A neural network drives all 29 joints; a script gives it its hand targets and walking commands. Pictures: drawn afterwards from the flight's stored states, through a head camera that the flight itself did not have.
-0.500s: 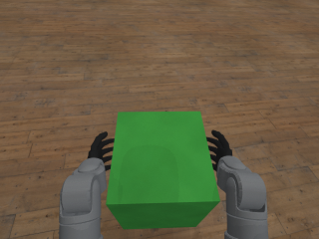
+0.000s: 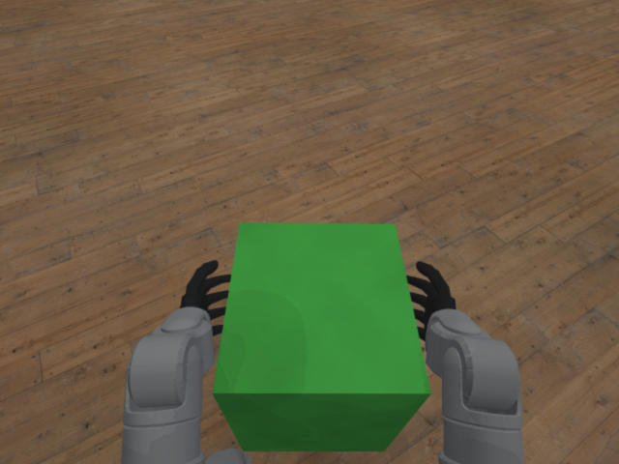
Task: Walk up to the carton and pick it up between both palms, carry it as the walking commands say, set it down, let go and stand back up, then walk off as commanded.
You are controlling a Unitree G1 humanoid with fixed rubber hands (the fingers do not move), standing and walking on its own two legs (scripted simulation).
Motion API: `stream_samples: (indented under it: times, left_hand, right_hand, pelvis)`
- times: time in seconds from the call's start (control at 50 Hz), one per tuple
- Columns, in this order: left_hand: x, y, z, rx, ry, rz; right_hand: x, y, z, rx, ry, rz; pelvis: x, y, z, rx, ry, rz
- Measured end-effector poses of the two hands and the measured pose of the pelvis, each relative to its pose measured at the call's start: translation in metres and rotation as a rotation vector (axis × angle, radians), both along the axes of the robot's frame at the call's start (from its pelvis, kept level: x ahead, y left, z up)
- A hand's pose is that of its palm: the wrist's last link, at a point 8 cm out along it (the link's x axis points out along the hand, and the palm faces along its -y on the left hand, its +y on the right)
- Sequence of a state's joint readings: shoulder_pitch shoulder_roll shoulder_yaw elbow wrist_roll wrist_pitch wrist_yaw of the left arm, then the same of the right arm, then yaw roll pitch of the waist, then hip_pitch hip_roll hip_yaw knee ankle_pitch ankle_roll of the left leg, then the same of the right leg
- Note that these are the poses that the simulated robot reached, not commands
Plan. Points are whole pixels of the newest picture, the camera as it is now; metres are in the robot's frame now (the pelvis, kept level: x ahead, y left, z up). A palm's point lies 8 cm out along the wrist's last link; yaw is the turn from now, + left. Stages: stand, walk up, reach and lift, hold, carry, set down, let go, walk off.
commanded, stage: carry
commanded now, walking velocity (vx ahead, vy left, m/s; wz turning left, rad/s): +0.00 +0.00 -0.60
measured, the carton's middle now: (315, 343) +0.28 -0.01 +0.00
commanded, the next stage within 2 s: none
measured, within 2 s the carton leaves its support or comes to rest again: neither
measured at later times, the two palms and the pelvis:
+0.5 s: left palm (228, 324) +0.25 +0.09 +0.10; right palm (510, 372) +0.18 -0.19 +0.12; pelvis -0.05 +0.01 +0.02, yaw -17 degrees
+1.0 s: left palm (391, 380) +0.19 -0.08 +0.09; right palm out of the picture +0.03 -0.32 +0.09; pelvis -0.12 -0.05 +0.00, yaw -33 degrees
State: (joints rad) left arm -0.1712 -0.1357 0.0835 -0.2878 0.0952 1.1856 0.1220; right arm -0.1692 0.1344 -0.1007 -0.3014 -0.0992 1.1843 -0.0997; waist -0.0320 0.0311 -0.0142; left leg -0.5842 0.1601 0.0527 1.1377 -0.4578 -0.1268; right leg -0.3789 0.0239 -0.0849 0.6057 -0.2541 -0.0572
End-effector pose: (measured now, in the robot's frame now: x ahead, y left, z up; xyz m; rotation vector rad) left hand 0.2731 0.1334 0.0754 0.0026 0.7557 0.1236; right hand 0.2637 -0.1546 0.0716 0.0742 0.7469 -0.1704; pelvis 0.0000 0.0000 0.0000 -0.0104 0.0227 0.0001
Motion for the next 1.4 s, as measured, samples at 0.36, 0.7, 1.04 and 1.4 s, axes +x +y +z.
stream_samples:
  times: [0.36,0.7,1.04,1.4]
  left_hand:
    - [-0.020,-0.009,0.014,-0.082,-0.042,-0.090]
    - [-0.034,-0.157,0.017,-0.054,-0.069,-0.393]
    - [-0.085,-0.215,0.019,-0.037,-0.061,-0.544]
    - [-0.113,-0.251,0.030,-0.116,-0.049,-0.723]
  right_hand:
    - [-0.050,-0.006,0.032,-0.087,-0.041,-0.087]
    - [-0.149,-0.129,0.021,-0.051,-0.065,-0.402]
    - [-0.235,-0.167,0.020,-0.034,-0.055,-0.549]
    - [-0.304,-0.169,0.050,-0.112,-0.039,-0.729]
  pelvis:
    - [-0.032,0.014,0.009,-0.004,0.028,-0.187]
    - [-0.074,-0.038,-0.002,-0.032,0.038,-0.437]
    - [-0.122,-0.049,0.005,0.046,0.038,-0.599]
    - [-0.142,-0.034,0.016,-0.031,0.051,-0.814]
